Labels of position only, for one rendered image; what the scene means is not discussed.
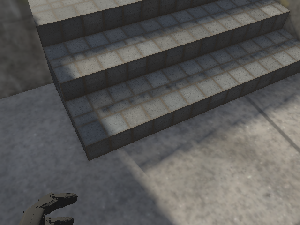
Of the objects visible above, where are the stairs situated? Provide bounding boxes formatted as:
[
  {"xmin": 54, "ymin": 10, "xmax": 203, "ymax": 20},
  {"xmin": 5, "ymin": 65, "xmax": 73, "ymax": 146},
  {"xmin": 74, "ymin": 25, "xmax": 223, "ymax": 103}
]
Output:
[{"xmin": 36, "ymin": 0, "xmax": 300, "ymax": 161}]

